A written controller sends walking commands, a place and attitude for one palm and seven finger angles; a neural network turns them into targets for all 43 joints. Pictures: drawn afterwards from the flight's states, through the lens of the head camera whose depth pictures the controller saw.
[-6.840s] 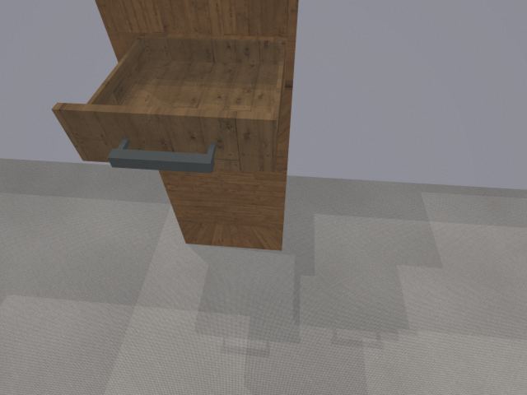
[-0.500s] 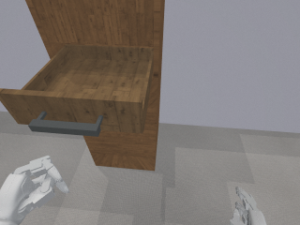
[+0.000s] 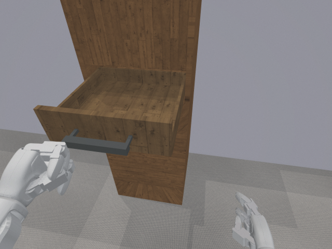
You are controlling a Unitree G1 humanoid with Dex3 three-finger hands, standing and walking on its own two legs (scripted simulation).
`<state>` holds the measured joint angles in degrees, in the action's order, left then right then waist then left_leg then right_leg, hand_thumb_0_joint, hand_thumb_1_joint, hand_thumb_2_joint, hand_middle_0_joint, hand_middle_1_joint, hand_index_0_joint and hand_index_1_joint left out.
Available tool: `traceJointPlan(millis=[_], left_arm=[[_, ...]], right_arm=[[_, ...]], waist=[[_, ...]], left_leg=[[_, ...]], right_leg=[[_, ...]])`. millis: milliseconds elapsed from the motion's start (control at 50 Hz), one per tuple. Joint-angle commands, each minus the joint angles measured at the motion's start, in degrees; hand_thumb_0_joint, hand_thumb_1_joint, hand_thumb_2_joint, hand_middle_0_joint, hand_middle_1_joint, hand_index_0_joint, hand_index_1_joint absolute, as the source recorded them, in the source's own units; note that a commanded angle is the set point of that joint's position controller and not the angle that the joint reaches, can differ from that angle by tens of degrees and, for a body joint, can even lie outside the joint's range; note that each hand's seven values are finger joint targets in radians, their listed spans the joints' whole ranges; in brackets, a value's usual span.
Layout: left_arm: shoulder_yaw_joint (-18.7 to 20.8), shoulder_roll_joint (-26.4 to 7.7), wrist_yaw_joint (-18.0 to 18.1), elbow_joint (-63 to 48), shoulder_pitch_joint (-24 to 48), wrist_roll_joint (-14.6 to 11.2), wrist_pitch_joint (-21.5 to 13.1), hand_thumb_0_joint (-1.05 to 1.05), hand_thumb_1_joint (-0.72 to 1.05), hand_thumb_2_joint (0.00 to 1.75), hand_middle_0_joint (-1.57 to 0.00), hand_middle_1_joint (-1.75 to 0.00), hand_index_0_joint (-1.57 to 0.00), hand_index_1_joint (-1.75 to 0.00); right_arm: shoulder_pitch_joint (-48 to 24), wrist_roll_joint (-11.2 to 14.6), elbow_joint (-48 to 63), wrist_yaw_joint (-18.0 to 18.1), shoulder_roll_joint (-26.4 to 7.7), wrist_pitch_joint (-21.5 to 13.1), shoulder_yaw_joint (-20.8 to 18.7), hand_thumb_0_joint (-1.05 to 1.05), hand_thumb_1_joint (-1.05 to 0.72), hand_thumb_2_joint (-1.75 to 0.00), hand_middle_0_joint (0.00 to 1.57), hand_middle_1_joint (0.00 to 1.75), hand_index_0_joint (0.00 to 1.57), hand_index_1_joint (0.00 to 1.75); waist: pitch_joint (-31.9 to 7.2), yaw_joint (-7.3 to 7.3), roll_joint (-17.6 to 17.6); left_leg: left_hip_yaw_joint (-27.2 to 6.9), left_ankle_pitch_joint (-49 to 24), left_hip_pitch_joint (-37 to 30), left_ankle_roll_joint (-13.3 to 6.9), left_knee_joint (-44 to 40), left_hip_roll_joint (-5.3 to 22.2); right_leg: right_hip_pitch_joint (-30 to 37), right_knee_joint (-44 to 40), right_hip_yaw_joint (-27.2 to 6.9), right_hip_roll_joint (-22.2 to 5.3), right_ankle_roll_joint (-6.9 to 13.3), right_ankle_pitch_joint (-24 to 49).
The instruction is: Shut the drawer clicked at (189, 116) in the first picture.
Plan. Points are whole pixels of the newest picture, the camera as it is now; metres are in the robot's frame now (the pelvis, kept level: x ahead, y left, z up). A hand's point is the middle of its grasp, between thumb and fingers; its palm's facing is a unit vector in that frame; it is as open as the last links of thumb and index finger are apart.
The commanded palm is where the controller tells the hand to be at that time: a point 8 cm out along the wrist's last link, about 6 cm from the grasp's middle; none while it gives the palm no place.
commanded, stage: raise the hand and make a fist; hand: left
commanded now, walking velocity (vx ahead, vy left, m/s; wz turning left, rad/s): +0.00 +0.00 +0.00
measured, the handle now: (99, 140) +0.35 +0.24 +0.10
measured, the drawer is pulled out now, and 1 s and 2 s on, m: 0.30 0.30 0.30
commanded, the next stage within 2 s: bring the fist close to the handle in 0.40 s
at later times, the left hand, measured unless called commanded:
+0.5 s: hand (61, 169) +0.18 +0.22 +0.19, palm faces +0.08 -0.98 -0.16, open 3.3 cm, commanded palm +0.13 +0.27 +0.20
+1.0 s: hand (78, 172) +0.21 +0.22 +0.14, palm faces +0.04 -1.00 -0.07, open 3.3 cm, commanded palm +0.18 +0.27 +0.15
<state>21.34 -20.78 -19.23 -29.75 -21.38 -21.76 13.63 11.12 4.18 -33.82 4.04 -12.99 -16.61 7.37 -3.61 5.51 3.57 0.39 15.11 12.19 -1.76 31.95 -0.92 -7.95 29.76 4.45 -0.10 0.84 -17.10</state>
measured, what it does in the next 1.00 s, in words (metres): stands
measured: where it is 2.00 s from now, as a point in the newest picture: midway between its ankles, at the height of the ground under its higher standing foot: outside the picture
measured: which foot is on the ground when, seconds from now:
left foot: down 0.00-1.00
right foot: down 0.00-1.00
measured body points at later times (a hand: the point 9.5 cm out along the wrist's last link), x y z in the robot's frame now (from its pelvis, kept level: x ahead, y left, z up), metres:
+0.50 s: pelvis +0.00 -0.03 +0.00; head -0.06 -0.06 +0.45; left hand +0.17 +0.28 +0.20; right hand +0.19 -0.27 -0.05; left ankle +0.03 +0.10 -0.73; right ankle -0.01 -0.11 -0.73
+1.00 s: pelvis +0.01 -0.01 +0.00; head -0.02 -0.02 +0.45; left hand +0.20 +0.27 +0.15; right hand +0.21 -0.21 -0.06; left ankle +0.03 +0.10 -0.73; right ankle -0.01 -0.11 -0.73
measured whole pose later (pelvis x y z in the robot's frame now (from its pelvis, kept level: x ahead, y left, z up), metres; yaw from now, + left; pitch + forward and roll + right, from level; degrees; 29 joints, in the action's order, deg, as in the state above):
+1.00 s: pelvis +0.01 -0.01 +0.00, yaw +0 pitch -3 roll -1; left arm 20.2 -18.4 -20.3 -16.3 -18.2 -20.4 7.3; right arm 12.7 2.7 -35.7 4.9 -13.7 -17.2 5.1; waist -2.0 3.8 3.0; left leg 0.0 15.4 13.3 -1.4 31.7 -0.6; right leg -8.9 29.4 4.6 0.3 1.2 -17.4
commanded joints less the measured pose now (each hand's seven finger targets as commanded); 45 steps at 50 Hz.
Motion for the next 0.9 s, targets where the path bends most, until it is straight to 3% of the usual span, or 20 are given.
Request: traceJointPlan(millis=[0, 40, 60, 80, 120, 200, 240, 280, 420, 480, 520, 580, 620, 720, 840, 880], left_arm=[[6.9, -10.7, 0.2, -9.1, 12.5, -1.4, -0.1, 0.00, 0.90, 0.90, -1.40, -1.60, -1.40, -1.60], [8.6, -11.4, -0.1, -5.6, 9.4, -2.0, 1.1, 0.00, 0.90, 0.90, -1.40, -1.60, -1.40, -1.60], [7.1, -9.9, -0.7, -5.5, 9.6, -2.2, 1.3, 0.00, 0.90, 0.90, -1.40, -1.60, -1.40, -1.60], [7.5, -10.9, -1.0, -5.3, 11.0, -2.2, 1.4, 0.00, 0.90, 0.90, -1.40, -1.60, -1.40, -1.60], [7.2, -11.6, -1.2, -6.6, 13.5, -2.0, 0.9, 0.00, 0.90, 0.90, -1.40, -1.60, -1.40, -1.60], [11.9, -15.6, -0.5, -7.0, 11.8, -2.3, -1.6, 0.00, 0.90, 0.90, -1.40, -1.60, -1.40, -1.60], [13.5, -16.4, -0.5, -5.6, 9.9, -2.7, -2.6, 0.00, 0.90, 0.90, -1.40, -1.60, -1.40, -1.60], [14.8, -17.6, -0.6, -2.6, 12.0, -3.1, -3.2, 0.00, 0.90, 0.90, -1.40, -1.60, -1.40, -1.60], [12.9, -16.4, -3.4, 0.4, 13.1, -4.0, -4.4, 0.00, 0.90, 0.90, -1.40, -1.60, -1.40, -1.60], [14.5, -17.8, -4.0, -0.2, 10.8, -3.9, -4.7, 0.00, 0.90, 0.90, -1.40, -1.60, -1.40, -1.60], [13.7, -16.3, -4.4, 1.7, 10.8, -3.9, -5.0, 0.00, 0.90, 0.90, -1.40, -1.60, -1.40, -1.60], [13.8, -14.8, -4.4, 1.7, 7.5, -4.4, -5.7, 0.00, 0.90, 0.90, -1.40, -1.60, -1.40, -1.60], [12.1, -13.6, -4.1, 0.0, 9.0, -4.0, -6.4, 0.00, 0.90, 0.90, -1.40, -1.60, -1.40, -1.60], [7.5, -10.6, -2.8, -2.3, 10.7, -2.1, -8.1, 0.00, 0.90, 0.90, -1.40, -1.60, -1.40, -1.60], [6.8, -10.1, -0.7, -0.2, 10.1, -0.1, -8.8, 0.00, 0.90, 0.90, -1.40, -1.60, -1.40, -1.60], [4.1, -7.9, -0.7, 0.4, 12.6, 0.3, -9.3, 0.00, 0.90, 0.90, -1.40, -1.60, -1.40, -1.60]], right_arm=[[-10.6, 0.9, 9.7, 1.2, -6.9, -2.8, -3.5, 0.00, -0.90, -0.90, 0.20, 0.30, 0.20, 0.30], [-10.9, 1.1, 9.6, 1.3, -7.3, -2.4, -3.8, 0.00, -0.90, -0.90, 0.20, 0.30, 0.20, 0.30], [-10.7, 1.1, 9.6, 1.3, -7.3, -2.2, -3.7, 0.00, -0.90, -0.90, 0.20, 0.30, 0.20, 0.30], [-10.6, 1.2, 9.6, 1.2, -7.6, -2.0, -3.9, 0.00, -0.90, -0.90, 0.20, 0.30, 0.20, 0.30], [-10.8, 1.2, 10.0, 1.3, -7.5, -2.1, -3.9, 0.00, -0.90, -0.90, 0.20, 0.30, 0.20, 0.30], [-10.4, 0.8, 10.0, 1.6, -7.8, -3.0, -4.5, 0.00, -0.90, -0.90, 0.20, 0.30, 0.20, 0.30], [-10.3, 0.8, 9.7, 1.6, -7.9, -3.3, -4.7, 0.00, -0.90, -0.90, 0.20, 0.30, 0.20, 0.30], [-9.6, 0.8, 8.7, 1.9, -8.3, -3.3, -4.9, 0.00, -0.90, -0.90, 0.20, 0.30, 0.20, 0.30], [-9.2, 1.2, 8.8, 2.3, -8.9, -4.9, -5.3, 0.00, -0.90, -0.90, 0.20, 0.30, 0.20, 0.30], [-8.7, 1.0, 9.1, 2.2, -9.1, -5.6, -5.5, 0.00, -0.90, -0.90, 0.20, 0.30, 0.20, 0.30], [-8.0, 1.0, 8.6, 2.0, -9.1, -5.5, -5.4, 0.00, -0.90, -0.90, 0.20, 0.30, 0.20, 0.30], [-7.4, 0.9, 9.0, 1.7, -8.8, -5.7, -5.5, 0.00, -0.90, -0.90, 0.20, 0.30, 0.20, 0.30], [-7.1, 0.7, 9.2, 1.5, -8.6, -5.7, -5.4, 0.00, -0.90, -0.90, 0.20, 0.30, 0.20, 0.30], [-5.9, 0.0, 8.9, 1.3, -8.1, -6.0, -5.4, 0.00, -0.90, -0.90, 0.20, 0.30, 0.20, 0.30], [-5.3, -0.8, 7.8, 1.4, -8.1, -4.9, -5.7, 0.00, -0.90, -0.90, 0.20, 0.30, 0.20, 0.30], [-5.3, -0.9, 7.5, 1.5, -8.1, -4.3, -5.6, 0.00, -0.90, -0.90, 0.20, 0.30, 0.20, 0.30]], waist=[[0.5, -0.75, 2.0], [1.7, -0.28, -0.9], [1.3, -0.76, -1.2], [1.7, -0.99, -1.9], [1.5, -1.20, 0.2], [0.2, -0.59, -0.5], [1.6, -0.32, -0.3], [2.7, -1.02, -0.7], [3.1, -1.64, -1.0], [0.4, -0.99, -3.0], [0.5, -1.35, -3.3], [-1.0, -0.78, -2.9], [-1.2, -1.01, -0.5], [-0.7, -1.65, 1.3], [-0.8, -1.76, 0.8], [-0.9, -2.64, 1.2]], left_leg=[[-4.4, -1.8, -3.8, 1.0, -8.5, 1.2], [-4.3, -2.0, -3.0, 0.9, -8.1, 1.2], [-4.0, -2.4, -3.2, 0.8, -8.0, 1.0], [-3.8, -2.0, -3.1, 0.6, -7.8, 1.0], [-3.5, -0.6, -3.4, 0.4, -7.5, 0.8], [-3.0, -2.3, -3.2, 0.4, -5.4, 0.9], [-2.9, -2.7, -2.4, 0.7, -4.2, 1.2], [-2.9, -2.0, -1.8, 0.9, -3.6, 1.5], [-3.3, -2.1, -1.9, 0.9, -1.8, 1.8], [-3.7, -4.2, -2.1, 0.7, -1.8, 1.7], [-3.7, -5.5, -2.1, 0.6, -2.0, 1.6], [-3.7, -8.0, -2.7, 0.5, -2.5, 1.4], [-3.2, -9.0, -3.6, 0.3, -3.5, 1.1], [-3.2, -9.6, -4.8, 0.1, -5.1, 0.8], [-3.4, -9.1, -4.2, 0.3, -5.5, 1.0], [-3.5, -8.4, -4.2, 0.3, -5.9, 1.0]], right_leg=[[-6.1, -6.8, -0.3, 1.9, 0.6, 2.8], [-5.7, -7.8, -0.9, 2.0, 0.5, 2.7], [-5.9, -8.0, -1.1, 1.7, 0.3, 2.7], [-6.1, -8.5, -1.5, 1.6, 0.1, 2.1], [-6.5, -9.1, -2.4, 1.2, 0.0, -0.3], [-5.2, -11.1, -5.5, 0.0, -0.3, -2.3], [-5.6, -12.5, -7.4, -0.6, -0.6, -3.2], [-5.9, -13.7, -8.8, -1.6, -1.0, -5.6], [-7.0, -13.7, -11.4, -3.0, -2.9, -3.9], [-5.4, -11.9, -11.1, -3.0, -3.4, 2.0], [-5.6, -10.4, -9.7, -2.3, -3.4, 5.1], [-5.0, -7.8, -7.9, -1.4, -3.1, 11.8], [-5.2, -6.7, -5.3, -0.1, -1.9, 11.9], [-6.2, -5.6, -1.7, 1.5, -0.3, 11.6], [-6.1, -5.7, -0.8, 1.8, 0.1, 10.1], [-6.6, -5.4, -0.4, 1.6, 0.0, 9.3]])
